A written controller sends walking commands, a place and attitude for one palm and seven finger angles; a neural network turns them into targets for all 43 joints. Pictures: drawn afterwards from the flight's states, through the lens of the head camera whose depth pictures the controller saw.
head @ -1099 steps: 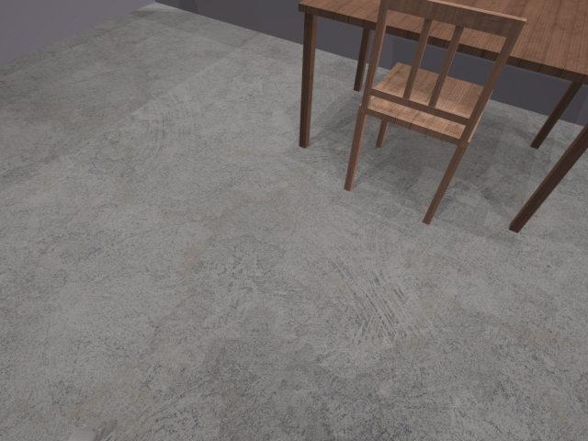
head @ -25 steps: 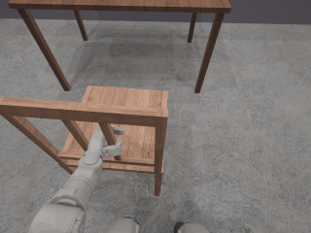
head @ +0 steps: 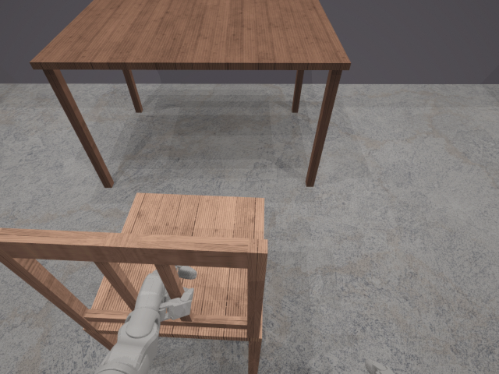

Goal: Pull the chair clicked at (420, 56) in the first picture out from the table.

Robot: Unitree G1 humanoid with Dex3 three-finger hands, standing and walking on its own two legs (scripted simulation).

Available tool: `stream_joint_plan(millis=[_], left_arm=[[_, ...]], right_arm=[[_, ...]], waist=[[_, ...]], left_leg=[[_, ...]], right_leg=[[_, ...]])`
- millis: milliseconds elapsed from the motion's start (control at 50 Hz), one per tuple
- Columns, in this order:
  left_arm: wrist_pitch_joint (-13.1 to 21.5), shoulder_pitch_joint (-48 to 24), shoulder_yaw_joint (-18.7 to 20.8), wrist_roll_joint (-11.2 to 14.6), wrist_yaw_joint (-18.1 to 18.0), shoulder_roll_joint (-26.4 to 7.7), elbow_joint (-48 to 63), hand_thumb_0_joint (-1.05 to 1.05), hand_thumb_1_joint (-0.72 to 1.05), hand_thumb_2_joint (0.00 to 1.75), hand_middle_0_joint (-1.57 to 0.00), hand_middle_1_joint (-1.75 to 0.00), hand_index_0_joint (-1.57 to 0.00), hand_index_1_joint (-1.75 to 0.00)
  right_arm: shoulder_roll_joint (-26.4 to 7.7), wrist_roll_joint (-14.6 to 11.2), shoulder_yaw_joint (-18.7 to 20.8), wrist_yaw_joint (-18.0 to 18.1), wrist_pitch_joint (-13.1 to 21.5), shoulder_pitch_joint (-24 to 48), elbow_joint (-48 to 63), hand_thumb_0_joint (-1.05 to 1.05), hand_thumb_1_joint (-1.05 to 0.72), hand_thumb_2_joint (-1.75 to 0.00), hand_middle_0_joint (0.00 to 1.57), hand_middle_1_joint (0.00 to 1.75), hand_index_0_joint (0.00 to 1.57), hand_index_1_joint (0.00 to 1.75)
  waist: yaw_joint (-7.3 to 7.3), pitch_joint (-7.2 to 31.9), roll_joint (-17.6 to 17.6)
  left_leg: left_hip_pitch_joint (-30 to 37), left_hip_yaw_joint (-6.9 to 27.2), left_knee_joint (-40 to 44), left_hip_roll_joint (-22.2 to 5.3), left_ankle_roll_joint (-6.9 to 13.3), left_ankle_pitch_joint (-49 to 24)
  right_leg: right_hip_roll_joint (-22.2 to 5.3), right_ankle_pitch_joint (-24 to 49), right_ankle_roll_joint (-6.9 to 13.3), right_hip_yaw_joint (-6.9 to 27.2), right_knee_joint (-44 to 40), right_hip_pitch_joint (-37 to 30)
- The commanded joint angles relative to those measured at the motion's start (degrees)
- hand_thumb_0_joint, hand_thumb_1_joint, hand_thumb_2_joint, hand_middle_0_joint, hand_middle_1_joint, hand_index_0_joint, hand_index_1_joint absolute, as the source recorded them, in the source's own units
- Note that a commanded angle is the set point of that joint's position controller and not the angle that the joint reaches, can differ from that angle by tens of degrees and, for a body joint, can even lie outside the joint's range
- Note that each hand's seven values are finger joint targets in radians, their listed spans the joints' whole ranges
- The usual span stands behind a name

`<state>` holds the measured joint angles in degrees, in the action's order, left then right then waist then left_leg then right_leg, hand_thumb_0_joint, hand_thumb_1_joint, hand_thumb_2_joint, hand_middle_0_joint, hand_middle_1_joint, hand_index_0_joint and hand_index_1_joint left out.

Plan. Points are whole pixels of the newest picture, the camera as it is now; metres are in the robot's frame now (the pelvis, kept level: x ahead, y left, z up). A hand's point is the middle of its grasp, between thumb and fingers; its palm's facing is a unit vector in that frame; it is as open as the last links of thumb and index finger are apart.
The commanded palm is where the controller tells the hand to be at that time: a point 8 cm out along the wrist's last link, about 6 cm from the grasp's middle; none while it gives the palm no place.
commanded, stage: stop walking, hand still on the chair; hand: left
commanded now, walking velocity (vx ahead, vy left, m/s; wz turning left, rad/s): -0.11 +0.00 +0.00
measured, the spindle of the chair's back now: (126, 290) +0.28 +0.24 -0.08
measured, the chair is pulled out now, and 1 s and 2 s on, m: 0.72 0.73 0.73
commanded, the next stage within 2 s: open the thumb and straighten the fingers in 0.44 s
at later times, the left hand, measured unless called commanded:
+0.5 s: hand (186, 301) +0.26 +0.12 -0.07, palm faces +0.04 -0.99 -0.16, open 5.7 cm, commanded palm +0.24 +0.18 -0.05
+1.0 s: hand (183, 296) +0.27 +0.13 -0.07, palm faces +0.02 -0.99 -0.16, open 13.5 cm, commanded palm +0.24 +0.18 -0.05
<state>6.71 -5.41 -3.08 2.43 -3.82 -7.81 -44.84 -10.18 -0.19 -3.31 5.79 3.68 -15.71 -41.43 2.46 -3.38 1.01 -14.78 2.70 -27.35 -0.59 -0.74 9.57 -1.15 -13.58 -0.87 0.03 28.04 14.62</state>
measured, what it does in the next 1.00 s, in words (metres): shifts its weight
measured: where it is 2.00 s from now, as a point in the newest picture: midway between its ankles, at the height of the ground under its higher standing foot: outside the picture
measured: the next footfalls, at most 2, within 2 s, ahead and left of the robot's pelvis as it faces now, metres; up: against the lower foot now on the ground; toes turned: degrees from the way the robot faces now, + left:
none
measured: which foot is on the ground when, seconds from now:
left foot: down 0.00-1.00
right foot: down 0.00-1.00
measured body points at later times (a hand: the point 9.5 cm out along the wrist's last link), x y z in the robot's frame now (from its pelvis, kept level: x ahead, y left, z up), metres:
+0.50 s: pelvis +0.03 -0.02 +0.00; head +0.04 -0.02 +0.45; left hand +0.26 +0.18 -0.06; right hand +0.20 -0.27 -0.09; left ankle +0.06 +0.13 -0.74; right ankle +0.06 -0.14 -0.74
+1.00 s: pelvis +0.06 +0.00 -0.03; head +0.09 -0.02 +0.41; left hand +0.27 +0.18 -0.06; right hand +0.23 -0.24 -0.12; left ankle +0.06 +0.13 -0.74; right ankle +0.06 -0.14 -0.74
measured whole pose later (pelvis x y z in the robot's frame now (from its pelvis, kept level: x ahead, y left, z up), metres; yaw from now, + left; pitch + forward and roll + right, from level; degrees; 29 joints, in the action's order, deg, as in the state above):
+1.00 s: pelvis +0.06 +0.00 -0.03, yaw +1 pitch +9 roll +0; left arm -8.2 18.9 -5.1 3.2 -4.6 -7.5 -4.9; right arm -13.8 -1.8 -1.0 4.4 8.8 -14.3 -31.2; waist 2.0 6.4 3.6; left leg -32.4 3.1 -47.2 0.7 -0.8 23.4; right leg -2.4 -23.8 -1.7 -0.4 46.7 31.6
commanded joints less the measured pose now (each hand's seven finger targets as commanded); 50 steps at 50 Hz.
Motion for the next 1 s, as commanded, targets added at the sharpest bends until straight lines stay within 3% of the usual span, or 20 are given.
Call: stream_joint_plan(millis=[0, 40, 80, 160, 260, 360, 400, 480, 520, 540, 560, 580, 600, 680, 720, 740, 760, 820, 940, 980], left_arm=[[3.77, -11.88, 0.32, -1.72, -1.16, -6.47, 14.89, 0.00, 0.90, 0.90, -0.50, -1.45, -0.50, -1.45], [3.54, -10.50, 1.54, -2.06, -1.81, -7.39, 15.60, 0.00, 0.90, 0.90, -0.50, -1.45, -0.50, -1.45], [3.35, -8.96, 2.44, -1.89, -2.28, -8.13, 16.52, 0.00, 0.90, 0.90, -0.50, -1.45, -0.50, -1.45], [2.86, -4.93, 3.40, -1.82, -2.67, -8.98, 18.56, 0.00, 0.90, 0.90, -0.50, -1.45, -0.50, -1.45], [2.18, -2.18, 2.92, -1.53, -2.49, -8.52, 20.04, 0.00, 0.90, 0.90, -0.50, -1.45, -0.50, -1.45], [1.60, -0.84, 2.10, -1.33, -2.35, -7.51, 20.74, 0.00, 0.90, 0.90, -0.50, -1.45, -0.50, -1.45], [1.41, -0.65, 1.52, -1.04, -2.28, -7.51, 21.63, 0.00, 0.90, 0.90, -0.50, -1.45, -0.50, -1.45], [1.08, -0.54, 1.34, -1.26, -2.48, -6.80, 21.14, 0.00, 0.90, 0.90, -0.50, -1.45, -0.50, -1.45], [1.21, 1.44, 3.71, -1.29, -2.86, -9.28, 22.75, 0.00, 0.90, 0.90, -0.50, -1.45, -0.50, -1.45], [-1.65, 4.75, 0.33, 1.93, -1.36, -3.31, 20.32, 0.00, 0.78, 0.84, -0.50, -1.45, -0.50, -1.45], [-1.37, 1.49, 2.27, 2.09, -0.74, -5.69, 26.61, 0.00, 0.66, 0.78, -0.50, -1.45, -0.50, -1.45], [-1.18, 3.24, 2.84, 1.99, -0.39, -6.55, 29.34, 0.00, 0.54, 0.73, -0.50, -1.45, -0.50, -1.45], [-2.02, 6.80, 1.94, 2.01, -0.15, -5.86, 29.20, 0.00, 0.42, 0.67, -0.50, -1.45, -0.50, -1.45], [-3.61, 7.13, -0.19, 0.90, -0.19, -4.03, 36.73, 0.00, -0.07, 0.43, -0.50, -1.45, -0.50, -1.45], [-5.77, 10.11, -0.48, 1.33, -0.58, -3.22, 37.16, 0.00, -0.31, 0.32, -0.50, -1.45, -0.50, -1.45], [-6.67, 10.05, 0.73, 1.38, -0.76, -4.30, 38.07, 0.00, -0.43, 0.26, -0.47, -1.38, -0.47, -1.38], [-7.22, 9.02, 4.77, 1.42, -1.14, -8.36, 40.54, 0.00, -0.55, 0.20, -0.45, -1.30, -0.45, -1.30], [-9.13, 15.30, 0.40, 1.36, -0.83, -3.27, 45.07, 0.00, -0.55, 0.20, -0.38, -1.09, -0.38, -1.09], [-12.72, 23.13, -1.07, 0.61, -1.25, -2.65, 52.66, 0.00, -0.55, 0.20, -0.22, -0.65, -0.22, -0.65], [-13.67, 22.41, -0.98, -0.03, -1.86, -3.48, 55.14, 0.00, -0.55, 0.20, -0.18, -0.51, -0.18, -0.51]], right_arm=[[-9.47, -0.44, 3.22, 0.66, 3.76, 3.95, 6.31, 0.00, -0.90, -0.90, 0.20, 0.30, 0.20, 0.30], [-9.08, -0.31, 3.22, 0.66, 4.12, 4.39, 6.26, 0.00, -0.90, -0.90, 0.20, 0.30, 0.20, 0.30], [-9.00, -0.36, 3.33, 0.88, 3.96, 4.87, 6.50, 0.00, -0.90, -0.90, 0.20, 0.30, 0.20, 0.30], [-8.85, -0.26, 3.49, 1.25, 3.26, 6.80, 7.25, 0.00, -0.90, -0.90, 0.20, 0.30, 0.20, 0.30], [-8.87, -0.55, 3.69, 1.70, 1.39, 8.33, 8.67, 0.00, -0.90, -0.90, 0.20, 0.30, 0.20, 0.30], [-8.92, -0.75, 3.57, 1.78, -0.47, 9.12, 10.01, 0.00, -0.90, -0.90, 0.20, 0.30, 0.20, 0.30], [-8.78, -0.87, 3.43, 1.95, -0.92, 9.11, 10.06, 0.00, -0.90, -0.90, 0.20, 0.30, 0.20, 0.30], [-8.56, -0.70, 3.09, 1.82, -1.52, 9.15, 10.82, 0.00, -0.90, -0.90, 0.20, 0.30, 0.20, 0.30], [-8.73, -0.57, 3.17, 1.92, -1.58, 8.74, 10.85, 0.00, -0.90, -0.90, 0.20, 0.30, 0.20, 0.30], [-10.44, -3.47, 4.47, -0.16, -0.65, 8.77, 11.91, 0.00, -0.90, -0.90, 0.20, 0.30, 0.20, 0.30], [-10.44, -3.34, 4.61, -0.96, 0.37, 9.66, 13.41, 0.00, -0.90, -0.90, 0.20, 0.30, 0.20, 0.30], [-10.01, -3.34, 4.88, -1.34, 1.43, 10.19, 14.27, 0.00, -0.90, -0.90, 0.20, 0.30, 0.20, 0.30], [-9.91, -3.33, 4.72, -1.73, 2.06, 10.06, 14.62, 0.00, -0.90, -0.90, 0.20, 0.30, 0.20, 0.30], [-9.54, -2.66, 4.63, -1.96, 4.96, 9.50, 16.67, 0.00, -0.90, -0.90, 0.20, 0.30, 0.20, 0.30], [-9.78, -2.61, 4.46, -1.83, 5.86, 9.07, 17.06, 0.00, -0.90, -0.90, 0.20, 0.30, 0.20, 0.30], [-10.10, -2.54, 4.60, -1.64, 6.21, 9.02, 17.20, 0.00, -0.90, -0.90, 0.20, 0.30, 0.20, 0.30], [-10.44, -2.41, 4.80, -1.28, 6.36, 8.51, 17.19, 0.00, -0.90, -0.90, 0.20, 0.30, 0.20, 0.30], [-9.77, -2.26, 4.58, -0.95, 7.58, 7.98, 18.46, 0.00, -0.90, -0.90, 0.20, 0.30, 0.20, 0.30], [-9.86, -1.84, 4.77, -0.67, 8.57, 6.04, 20.13, 0.00, -0.90, -0.90, 0.20, 0.30, 0.20, 0.30], [-9.96, -1.60, 4.75, -0.52, 8.46, 5.16, 20.50, 0.00, -0.90, -0.90, 0.20, 0.30, 0.20, 0.30]], waist=[[-1.24, 12.10, 3.73], [-1.57, 11.48, 3.42], [-1.65, 12.57, -0.60], [-1.79, 14.99, -0.14], [-1.73, 15.11, -1.45], [-1.93, 13.32, 0.39], [-1.72, 12.70, 2.94], [-1.98, 11.82, 1.70], [-2.16, 10.72, 2.94], [0.79, 9.61, -3.16], [-0.47, 11.04, -3.11], [-0.64, 12.06, -1.13], [-0.67, 10.34, 0.17], [-0.58, 14.37, 1.77], [-0.47, 14.10, -0.73], [-0.70, 15.06, -1.33], [-1.05, 16.90, -1.87], [-0.90, 18.32, -0.56], [-0.81, 19.23, -1.66], [-0.22, 19.33, -3.21]], left_leg=[[4.43, 4.48, 7.39, -6.29, 2.73, 1.48], [3.70, 2.82, 7.12, -5.46, 1.79, 3.19], [5.30, 1.91, 4.59, -4.77, 1.33, -0.94], [6.67, 1.27, 2.27, -4.63, 0.98, -8.36], [6.97, 1.04, 1.38, -4.45, 0.76, -10.65], [7.61, 2.10, 3.11, -4.97, 1.32, -10.07], [7.99, 1.99, 4.31, -4.84, 1.69, -7.64], [7.05, 2.54, 5.42, -4.90, 1.79, -4.93], [6.38, 2.87, 6.40, -4.84, 1.92, -3.47], [0.75, -1.09, 4.05, -1.76, 1.29, 2.86], [-2.07, -1.43, 2.56, -1.12, 1.34, 4.96], [-3.09, -1.87, 1.28, -0.77, 1.42, 6.78], [-4.55, -1.61, 0.56, -0.76, 1.41, 8.03], [-7.39, -1.35, -4.06, -0.36, 1.50, 8.69], [-9.32, -0.76, -5.65, -0.55, 1.51, 8.74], [-10.01, -0.71, -6.74, -0.48, 1.61, 8.70], [-10.21, -0.63, -7.40, -0.38, 1.68, 7.71], [-10.20, -0.82, -9.66, -0.45, 1.51, 3.88], [-11.82, -0.56, -13.83, -0.35, 1.34, -1.55], [-12.76, -0.45, -15.11, -0.12, 1.56, -1.36]], right_leg=[[-2.33, 1.46, 0.98, 1.78, -7.33, -5.04], [-3.32, -0.09, 1.22, 3.08, -7.91, -3.65], [-4.66, 3.30, 1.90, 4.90, -8.76, -3.86], [-6.79, 14.69, 2.31, 5.58, -7.18, -6.48], [-7.88, 20.16, 2.30, 5.40, -6.13, -7.16], [-6.53, 12.51, 1.95, 3.94, -6.77, -4.74], [-5.92, 8.11, 1.66, 3.40, -7.81, -3.59], [-5.28, 4.12, 1.60, 3.05, -8.50, -3.39], [-4.91, 2.39, 1.53, 2.60, -9.06, -2.94], [-2.45, 0.28, 1.28, -2.18, -5.04, -0.23], [-2.10, -0.59, 1.31, -2.32, -3.53, 0.36], [-1.89, -2.49, 1.37, -2.22, -2.44, 1.54], [-1.75, -3.47, 1.60, -2.22, -1.54, 3.06], [-1.23, -4.77, 1.49, -3.13, 3.68, 7.48], [-1.08, -5.01, 1.29, -3.72, 5.66, 9.46], [-0.98, -5.20, 1.23, -3.53, 6.52, 10.20], [-1.02, -4.53, 1.23, -3.25, 7.04, 9.67], [-0.88, -1.62, 1.36, -4.18, 9.99, 11.14], [-0.96, 3.56, 1.29, -4.97, 13.71, 13.06], [-0.88, 4.01, 1.14, -4.99, 14.39, 13.87]])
